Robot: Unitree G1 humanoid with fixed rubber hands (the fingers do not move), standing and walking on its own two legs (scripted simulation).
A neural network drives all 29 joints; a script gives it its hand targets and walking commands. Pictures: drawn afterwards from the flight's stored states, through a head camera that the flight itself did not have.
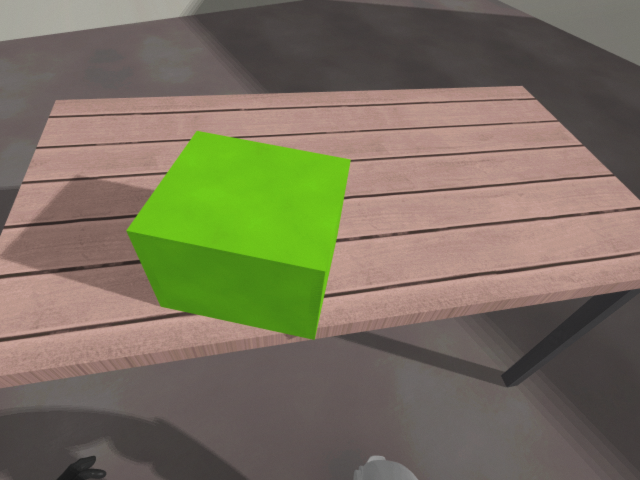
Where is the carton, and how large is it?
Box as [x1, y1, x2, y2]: [126, 131, 350, 339]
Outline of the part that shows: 196,131 126,230 160,305 164,307 314,339 336,239 350,159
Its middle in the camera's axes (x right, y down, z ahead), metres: -0.10 -0.01 +0.58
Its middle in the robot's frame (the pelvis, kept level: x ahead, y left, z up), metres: +0.45 +0.13 +0.02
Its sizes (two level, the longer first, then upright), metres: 0.239 0.211 0.174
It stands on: a table, 0.69 m high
